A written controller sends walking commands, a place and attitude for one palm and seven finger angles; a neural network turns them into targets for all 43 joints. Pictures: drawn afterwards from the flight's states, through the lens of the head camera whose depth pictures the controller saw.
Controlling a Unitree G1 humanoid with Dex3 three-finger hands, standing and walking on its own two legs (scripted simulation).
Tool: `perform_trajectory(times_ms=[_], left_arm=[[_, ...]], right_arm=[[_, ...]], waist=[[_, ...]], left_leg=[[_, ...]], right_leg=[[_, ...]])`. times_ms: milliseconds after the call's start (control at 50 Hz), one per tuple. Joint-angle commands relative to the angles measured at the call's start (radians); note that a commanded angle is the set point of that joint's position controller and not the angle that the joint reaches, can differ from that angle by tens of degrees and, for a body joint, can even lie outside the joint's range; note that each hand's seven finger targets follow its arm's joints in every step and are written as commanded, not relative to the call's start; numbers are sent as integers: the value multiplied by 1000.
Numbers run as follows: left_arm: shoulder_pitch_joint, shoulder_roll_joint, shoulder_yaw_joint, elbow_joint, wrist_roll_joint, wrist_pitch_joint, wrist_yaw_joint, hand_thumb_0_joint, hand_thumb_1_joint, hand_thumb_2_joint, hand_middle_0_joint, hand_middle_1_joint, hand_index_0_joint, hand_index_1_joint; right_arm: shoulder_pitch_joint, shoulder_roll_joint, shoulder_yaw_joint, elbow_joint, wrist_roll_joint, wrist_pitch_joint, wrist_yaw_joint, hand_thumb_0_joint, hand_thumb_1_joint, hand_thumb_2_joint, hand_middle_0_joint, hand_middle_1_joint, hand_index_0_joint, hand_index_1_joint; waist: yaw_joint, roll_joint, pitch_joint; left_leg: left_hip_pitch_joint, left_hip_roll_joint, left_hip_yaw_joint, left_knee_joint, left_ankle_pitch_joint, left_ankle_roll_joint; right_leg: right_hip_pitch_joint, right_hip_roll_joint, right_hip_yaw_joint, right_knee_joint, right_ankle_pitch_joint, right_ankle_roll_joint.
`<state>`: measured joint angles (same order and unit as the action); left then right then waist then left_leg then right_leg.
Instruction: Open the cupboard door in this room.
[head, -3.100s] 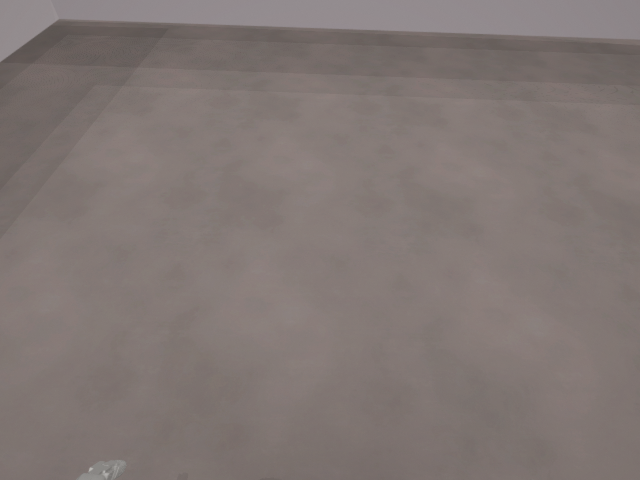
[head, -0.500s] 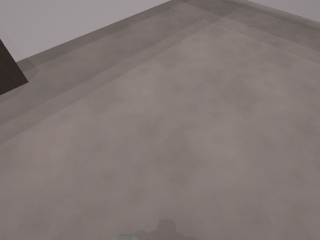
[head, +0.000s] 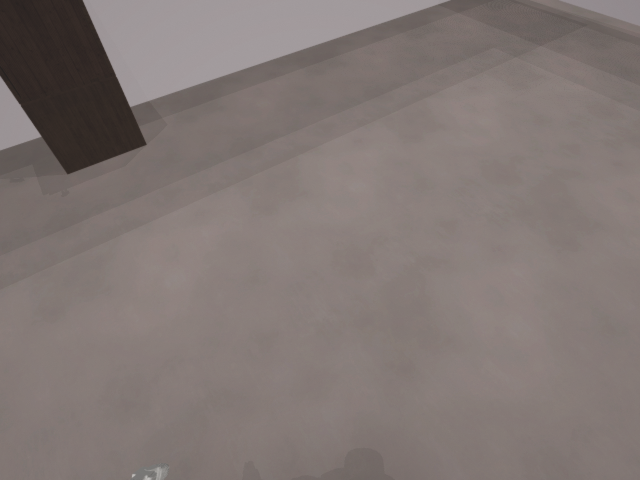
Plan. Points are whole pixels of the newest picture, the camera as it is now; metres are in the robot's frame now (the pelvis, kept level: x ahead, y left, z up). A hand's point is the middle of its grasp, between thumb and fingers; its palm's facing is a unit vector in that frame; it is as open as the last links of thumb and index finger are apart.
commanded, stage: turn or walk to find it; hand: left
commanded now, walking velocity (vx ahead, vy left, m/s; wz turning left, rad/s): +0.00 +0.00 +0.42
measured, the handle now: out of the picture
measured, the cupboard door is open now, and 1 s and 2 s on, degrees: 0 0 0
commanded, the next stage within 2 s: stand and wait in 0.02 s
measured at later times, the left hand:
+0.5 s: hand out of the picture -0.07 +0.18 -0.18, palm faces +0.17 -0.97 -0.18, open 7.4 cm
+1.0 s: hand out of the picture -0.04 +0.21 -0.17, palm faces +0.21 -0.95 -0.23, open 7.3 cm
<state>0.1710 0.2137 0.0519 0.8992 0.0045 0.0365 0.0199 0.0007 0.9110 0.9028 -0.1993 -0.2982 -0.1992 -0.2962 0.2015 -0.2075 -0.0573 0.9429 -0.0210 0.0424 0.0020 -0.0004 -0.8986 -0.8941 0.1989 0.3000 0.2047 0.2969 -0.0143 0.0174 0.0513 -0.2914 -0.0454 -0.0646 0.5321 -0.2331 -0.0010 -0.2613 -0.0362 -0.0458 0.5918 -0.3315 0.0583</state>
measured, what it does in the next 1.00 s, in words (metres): steps on the spot: left foot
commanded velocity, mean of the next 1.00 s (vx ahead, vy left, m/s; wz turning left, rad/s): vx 0.00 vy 0.00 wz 0.17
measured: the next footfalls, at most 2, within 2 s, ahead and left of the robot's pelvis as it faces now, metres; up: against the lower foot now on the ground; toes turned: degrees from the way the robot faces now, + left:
left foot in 0.40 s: -0.01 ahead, +0.13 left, +0.00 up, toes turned +8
right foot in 1.54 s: +0.04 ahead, -0.10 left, +0.00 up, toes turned +19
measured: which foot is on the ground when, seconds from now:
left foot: down 0.00-0.02, up 0.04-0.38, down 0.40-1.00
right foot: down 0.00-1.00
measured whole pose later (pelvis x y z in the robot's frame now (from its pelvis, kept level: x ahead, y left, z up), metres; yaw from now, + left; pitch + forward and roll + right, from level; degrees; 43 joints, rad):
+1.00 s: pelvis -0.04 +0.02 +0.00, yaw +9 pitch +0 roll -1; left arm 0.24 0.18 0.05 1.04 0.02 0.03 0.03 0.00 0.91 0.90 -0.20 -0.30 -0.20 -0.30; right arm 0.28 -0.16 -0.03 1.06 -0.02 0.04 -0.01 0.00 -0.91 -0.89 0.20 0.30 0.20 0.30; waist 0.01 0.01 0.04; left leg -0.28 -0.01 -0.01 0.58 -0.30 0.02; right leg -0.28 -0.11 -0.18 0.56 -0.27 0.02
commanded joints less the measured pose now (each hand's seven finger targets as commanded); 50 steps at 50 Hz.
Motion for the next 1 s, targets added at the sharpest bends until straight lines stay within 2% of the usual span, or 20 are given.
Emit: perform_trajectory(times_ms=[0, 20, 60, 80, 120, 260, 300, 320, 340, 360, 380, 400, 420, 480, 540, 620, 720, 860, 920, 980], left_arm=[[136, 255, 52, -53, 24, -39, 16, 0, 900, 900, -200, -300, -200, -300], [111, 219, 50, -58, 18, -43, 19, 0, 900, 900, -200, -300, -200, -300], [27, 153, 27, -65, 18, -44, 14, 0, 900, 900, -200, -300, -200, -300], [8, 131, 21, -63, 19, -46, 16, 0, 900, 900, -200, -300, -200, -300], [36, 123, 16, -50, 20, -54, 16, 0, 900, 900, -200, -300, -200, -300], [176, 150, 18, 55, 26, -51, 15, 0, 900, 900, -200, -300, -200, -300], [166, 144, 14, 80, 22, -49, 16, 0, 900, 900, -200, -300, -200, -300], [147, 137, 10, 90, 16, -48, 18, 0, 900, 900, -200, -300, -200, -300], [131, 119, 5, 99, 8, -46, 18, 0, 900, 900, -200, -300, -200, -300], [146, 82, -2, 102, 2, -40, 15, 0, 900, 900, -200, -300, -200, -300], [163, 49, -12, 105, 3, -35, 11, 0, 900, 900, -200, -300, -200, -300], [155, 25, -19, 118, 4, -30, 11, 0, 900, 900, -200, -300, -200, -300], [127, 26, -24, 136, 7, -23, 11, 0, 900, 900, -200, -300, -200, -300], [180, 29, -34, 193, 11, -22, 6, 0, 900, 900, -200, -300, -200, -300], [187, 31, -40, 224, 13, -31, 6, 0, 900, 900, -200, -300, -200, -300], [183, 32, -42, 231, 11, -35, 8, 0, 900, 900, -200, -300, -200, -300], [167, 48, -21, 206, 12, -26, 12, 0, 900, 900, -200, -300, -200, -300], [154, 69, 9, 137, 14, -25, 16, 0, 900, 900, -200, -300, -200, -300], [138, 99, 23, 104, 16, -24, 18, 0, 900, 900, -200, -300, -200, -300], [115, 142, 40, 67, 20, -23, 22, 0, 900, 900, -200, -300, -200, -300]], right_arm=[[-19, -102, -43, -113, 6, -16, 1, 0, -900, -900, 200, 300, 200, 300], [-34, -128, -50, -96, -4, 2, -1, 0, -900, -900, 200, 300, 200, 300], [-7, -115, -50, -45, -3, 12, 9, 0, -900, -900, 200, 300, 200, 300], [21, -103, -46, -27, -3, 13, 12, 0, -900, -900, 200, 300, 200, 300], [37, -87, -38, -7, -1, 13, 10, 0, -900, -900, 200, 300, 200, 300], [-46, -47, -4, 12, 11, -7, -5, 0, -900, -900, 200, 300, 200, 300], [-3, -37, 5, 38, 13, -15, -12, 0, -900, -900, 200, 300, 200, 300], [31, -35, 9, 61, 14, -21, -16, 0, -900, -900, 200, 300, 200, 300], [70, -44, 12, 85, 14, -30, -18, 0, -900, -900, 200, 300, 200, 300], [78, -82, 10, 96, 11, -43, -22, 0, -900, -900, 200, 300, 200, 300], [58, -123, 5, 89, 9, -47, -25, 0, -900, -900, 200, 300, 200, 300], [23, -127, 7, 90, 6, -46, -31, 0, -900, -900, 200, 300, 200, 300], [4, -113, 13, 100, 7, -48, -36, 0, -900, -900, 200, 300, 200, 300], [-7, -89, 22, 111, 12, -49, -44, 0, -900, -900, 200, 300, 200, 300], [23, -65, 25, 126, 14, -50, -40, 0, -900, -900, 200, 300, 200, 300], [49, -60, 30, 139, 14, -53, -37, 0, -900, -900, 200, 300, 200, 300], [47, -77, 21, 124, 11, -42, -30, 0, -900, -900, 200, 300, 200, 300], [57, -90, 3, 73, 5, -32, -20, 0, -900, -900, 200, 300, 200, 300], [69, -74, -2, 47, 3, -24, -15, 0, -900, -900, 200, 300, 200, 300], [87, -57, -11, 21, 1, -15, -11, 0, -900, -900, 200, 300, 200, 300]], waist=[[60, -297, -82], [57, -312, -55], [6, -170, 27], [-10, -154, 29], [-2, -166, 4], [67, -183, -46], [45, -189, -68], [26, -180, -77], [6, -136, -83], [14, -15, -91], [31, 90, -86], [36, 140, -47], [31, 193, -5], [50, 123, 27], [35, -1, 24], [28, 3, 24], [35, 14, 43], [38, 9, -19], [37, -90, -27], [34, -200, -79]], left_leg=[[-271, -15, 17, 373, -335, -23], [-250, 24, -41, 509, -322, -18], [-243, 45, -23, 643, -186, -24], [-230, 55, -7, 648, -145, -30], [-207, 57, 11, 614, -117, -43], [-77, 70, 97, 203, -215, -44], [6, 71, 112, 64, -153, -38], [88, 72, 116, -35, -67, -34], [181, 87, 105, -155, 47, -25], [254, 170, 27, -178, 182, 3], [225, 264, -56, -173, 274, 45], [142, 298, -78, -215, 235, 77], [86, 281, -76, -258, 210, 82], [67, 228, -14, -239, 176, 59], [81, 181, 23, -220, 80, 33], [92, 172, 27, -228, 67, 30], [3, 173, -7, -214, 33, 40], [-75, 161, -47, -132, 92, 52], [-133, 113, -5, -34, 46, 35], [-127, 80, 82, 175, -44, 9]], right_leg=[[184, -440, 376, -322, 270, -194], [70, -405, 372, -348, 207, -215], [-4, -290, 228, -338, 163, -186], [-8, -261, 178, -325, 199, -175], [36, -237, 124, -313, 263, -175], [162, -250, 133, -253, 513, -222], [155, -235, 117, -224, 525, -205], [118, -217, 101, -206, 477, -179], [69, -188, 81, -171, 413, -140], [-3, -124, 34, -124, 292, -90], [-18, -80, 0, -105, 153, -59], [3, -57, -38, -108, 60, -34], [35, -54, -44, -91, 44, -24], [79, -68, -19, -158, 123, -31], [90, -89, 14, -234, 188, -40], [80, -97, 10, -245, 177, -43], [75, -104, -21, -191, 117, -34], [91, -128, -30, -120, 117, -43], [101, -196, 7, -157, 78, -76], [89, -340, 69, -225, 80, -156]])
